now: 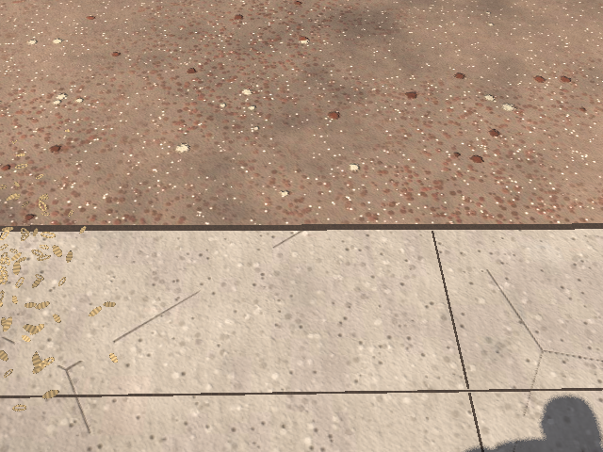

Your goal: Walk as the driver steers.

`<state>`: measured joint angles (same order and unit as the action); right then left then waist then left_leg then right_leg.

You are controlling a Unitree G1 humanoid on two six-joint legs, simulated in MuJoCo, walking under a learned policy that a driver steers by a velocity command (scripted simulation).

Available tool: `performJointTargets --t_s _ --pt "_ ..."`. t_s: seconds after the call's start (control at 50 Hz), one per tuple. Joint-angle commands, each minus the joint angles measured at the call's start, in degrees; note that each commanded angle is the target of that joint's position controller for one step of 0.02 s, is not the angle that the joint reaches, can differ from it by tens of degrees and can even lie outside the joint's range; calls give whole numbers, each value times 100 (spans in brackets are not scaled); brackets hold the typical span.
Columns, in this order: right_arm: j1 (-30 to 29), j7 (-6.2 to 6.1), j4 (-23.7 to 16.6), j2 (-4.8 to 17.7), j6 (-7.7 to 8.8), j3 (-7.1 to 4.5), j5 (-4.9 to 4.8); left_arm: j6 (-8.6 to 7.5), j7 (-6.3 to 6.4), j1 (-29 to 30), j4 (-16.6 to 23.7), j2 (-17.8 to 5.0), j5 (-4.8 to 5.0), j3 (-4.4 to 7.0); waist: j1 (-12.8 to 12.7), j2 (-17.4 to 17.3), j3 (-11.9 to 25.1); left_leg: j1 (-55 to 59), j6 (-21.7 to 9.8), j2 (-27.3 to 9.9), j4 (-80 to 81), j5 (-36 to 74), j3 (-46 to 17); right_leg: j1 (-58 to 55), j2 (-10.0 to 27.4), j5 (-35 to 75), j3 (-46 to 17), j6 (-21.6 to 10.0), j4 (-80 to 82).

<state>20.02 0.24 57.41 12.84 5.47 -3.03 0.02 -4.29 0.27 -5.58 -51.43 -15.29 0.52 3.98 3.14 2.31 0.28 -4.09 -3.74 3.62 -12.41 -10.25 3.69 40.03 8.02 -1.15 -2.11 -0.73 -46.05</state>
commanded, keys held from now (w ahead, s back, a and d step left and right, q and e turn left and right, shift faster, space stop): w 0.78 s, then w+e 0.22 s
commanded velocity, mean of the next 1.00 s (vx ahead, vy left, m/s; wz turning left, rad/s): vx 0.50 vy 0.00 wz -0.05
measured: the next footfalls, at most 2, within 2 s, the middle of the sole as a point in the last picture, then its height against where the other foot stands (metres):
right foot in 0.22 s outside the picture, level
left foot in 0.78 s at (257, 397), level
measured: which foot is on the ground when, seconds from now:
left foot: down 0.00-0.24, up 0.26-0.76, down 0.78-1.00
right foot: up 0.00-0.20, down 0.22-0.80, up 0.82-1.00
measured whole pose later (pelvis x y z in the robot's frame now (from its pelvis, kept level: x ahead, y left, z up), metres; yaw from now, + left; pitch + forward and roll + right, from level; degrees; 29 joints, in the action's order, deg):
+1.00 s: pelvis +0.58 -0.01 +0.00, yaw -4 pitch +1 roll +1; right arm 14.4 0.9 55.2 13.0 6.1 -3.8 1.0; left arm -3.1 0.8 -12.5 -54.4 -15.6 2.1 4.7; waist 1.3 2.6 -1.2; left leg -10.3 -3.4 1.8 -18.8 -9.4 7.7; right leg 35.2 6.1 -13.9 -3.9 -2.6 -63.5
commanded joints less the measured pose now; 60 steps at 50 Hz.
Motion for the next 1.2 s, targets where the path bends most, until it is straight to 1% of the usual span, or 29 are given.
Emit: performJointTargets --t_s 0.02,0.14,0.18,0.2,0.22,0.24,0.26,0.28,0.3,0.32,0.34,0.38,0.42,0.48,0.56,0.66,0.72,0.76,0.78,0.8,0.82,0.84,0.86,0.88,0.9,0.94,1.0,1.1,1.2 --pt "16 -71 -253 938 57 -171 -50 -67 -56 545 378 -140 20 -18 -18 -545 -342 -278 -740 -1386 648 1212 -633 -225 -176 761 232 27 896" --pt "380 -113 -13 1039 -105 -247 -104 -149 -249 1113 677 -280 75 -37 17 -635 -510 876 -641 -1888 94 1675 -707 -114 -335 89 214 -251 1626" --pt "176 -130 -58 1140 -157 -284 -105 -175 -267 602 577 -505 70 63 -329 -793 -167 983 -506 -1876 -502 3055 -626 -1000 -595 -289 420 -422 1712" --pt "43 -129 -91 1094 -190 -264 -106 -174 -248 -165 345 -697 52 181 -740 -767 275 810 -378 -1641 -1381 3832 -423 -2056 -796 -237 589 -562 1805" --pt "39 -131 -180 925 -201 -186 -53 -165 -201 -1240 44 -1027 10 320 -1130 -534 1019 -65 -193 -1329 -2774 3257 -207 -3755 -417 -90 164 -816 1563" --pt "736 -71 -255 303 -104 1 -12 -131 -170 -2014 -123 -1592 -76 462 -961 746 1933 -2450 233 -426 -5140 864 -8 -6125 1086 -932 -2374 -1725 1792" --pt "636 -30 -196 339 54 24 -64 -111 -182 -2066 -139 -1255 -16 332 -990 1176 2309 -3382 234 -38 -6150 -2242 -828 -6454 1485 -1503 -4058 -1934 2789" --pt "105 2 -347 848 155 -119 -231 -127 -175 -1600 -81 -934 29 224 -960 845 1495 -3966 107 -417 -6597 -2055 -1044 -5837 1285 -1804 -3354 -1616 2878" --pt "-320 -15 -471 921 195 -126 -274 -135 -164 -1089 59 -731 15 159 -820 452 885 -3997 31 -743 -6435 -1517 -851 -4934 1091 -1502 -2544 -1419 2988" --pt "-528 -60 -496 889 175 -156 -199 -150 -183 -700 107 -553 -43 101 -632 82 441 -3752 31 -983 -6040 -1051 -743 -4023 875 -1065 -1948 -1317 3198" --pt "-458 -98 -474 832 98 -199 -140 -184 -200 -492 120 -397 -104 53 -408 164 263 -3352 26 -1173 -5690 -761 -787 -3423 674 -753 -1533 -1214 3375" --pt "-226 -116 -414 566 -57 -180 -116 -211 -217 -494 47 -364 -104 44 -221 260 167 -2940 69 -1272 -5337 -551 -765 -2899 511 -550 -1126 -1236 3684" --pt "-433 -134 -504 542 -122 -189 -82 -237 -159 -696 -53 -551 -90 84 -198 166 -9 -3177 176 -1316 -4906 -173 -714 -2802 489 -211 -856 -1314 3881" --pt "-1040 -122 -713 552 -113 -202 -19 -203 -47 -997 -164 -666 -69 104 -329 42 -159 -3648 325 -1307 -3905 753 -680 -3069 428 196 -553 -1247 3964" --pt "-1810 -34 -920 401 -60 -129 -58 -162 11 -1350 -282 -699 -9 93 -575 78 -312 -3407 338 -1059 -2595 1704 -424 -3226 226 196 -113 -1048 4005" --pt "-2548 127 -1214 420 -2 -59 -117 -36 31 -1848 -538 -757 33 129 -794 69 -549 -3629 220 -890 -1850 1356 -369 -4185 570 369 -137 -1041 3651" --pt "-2336 206 -1253 624 51 -112 -134 50 66 -1742 -558 -870 48 185 -526 228 -372 -3110 -6 -712 -1625 718 -281 -4581 754 1434 -160 -892 3142" --pt "-1058 175 -880 1002 62 -317 -100 101 68 -1487 -489 -834 56 162 161 246 410 -1228 -274 -346 -1478 723 19 -4315 399 3030 155 -668 1706" --pt "31 121 -620 1389 56 -448 -27 99 68 -1489 -369 -659 -14 76 530 -148 1227 597 -612 -1093 -1727 876 -810 -3206 87 1965 380 -477 110" --pt "577 110 -479 1852 23 -559 -3 -23 -2 -2200 -332 87 -35 -144 263 -1549 2029 2774 -1536 -2544 -1274 -197 -3517 -740 -995 -1293 438 -54 -2160" --pt "575 104 -520 1329 17 -391 -21 -166 -34 -1973 -416 -242 73 -77 417 -1431 2210 2807 -1472 -2688 -620 -657 -4432 -66 -1024 -3185 -523 -158 -2919" --pt "93 79 -575 1066 35 -306 -40 -233 -46 -1419 -239 -677 251 53 364 -1169 1324 2071 -1144 -2519 -537 -655 -3499 383 -712 -2865 -559 -262 -3165" --pt "-411 67 -691 899 49 -244 -22 -236 -12 -1108 -161 -693 271 62 174 -775 796 1160 -953 -2334 -372 -288 -2707 263 -376 -2308 -386 -288 -2931" --pt "-747 84 -708 699 76 -190 19 -191 34 -960 -153 -635 196 100 4 -572 402 377 -831 -2127 -124 -31 -2158 27 -182 -1923 -337 -279 -2561" --pt "-926 94 -697 558 114 -148 74 -92 56 -1106 -198 -537 169 135 -212 -734 234 -132 -708 -1947 83 131 -1700 -350 -14 -1652 -393 -281 -2296" --pt "-951 94 -612 530 144 -153 97 78 53 -1328 -270 -250 173 119 -372 -808 81 -623 -698 -1820 384 351 -1171 -651 53 -1436 -385 -243 -2089" --pt "-791 -4 -502 748 171 -219 126 178 64 -984 -101 -236 131 152 -386 -621 -170 -619 -722 -1830 584 858 -607 -124 52 -750 -503 -140 -1595" --pt "-637 -139 -472 859 129 -233 95 120 -81 -209 194 -143 57 117 -209 -526 -346 -349 -514 -1671 677 1254 282 -65 -87 589 -134 -85 -40" --pt "-83 -194 -313 1006 -39 -297 -9 131 -263 661 669 -33 54 16 94 -401 -644 715 -470 -1993 355 1751 638 295 -193 278 300 -236 798"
